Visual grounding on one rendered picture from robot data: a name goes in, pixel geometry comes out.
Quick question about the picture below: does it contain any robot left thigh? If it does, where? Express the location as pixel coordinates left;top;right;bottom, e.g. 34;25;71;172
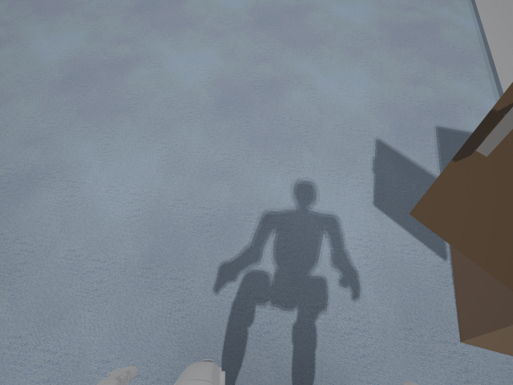
174;362;225;385

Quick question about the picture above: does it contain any cupboard door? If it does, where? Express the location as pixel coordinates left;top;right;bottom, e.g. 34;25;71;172
409;83;513;291

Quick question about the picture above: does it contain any robot left hand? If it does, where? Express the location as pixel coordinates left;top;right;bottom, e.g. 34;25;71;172
97;366;138;385

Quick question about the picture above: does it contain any handle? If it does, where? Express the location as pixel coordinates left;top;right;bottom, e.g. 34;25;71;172
475;107;513;156

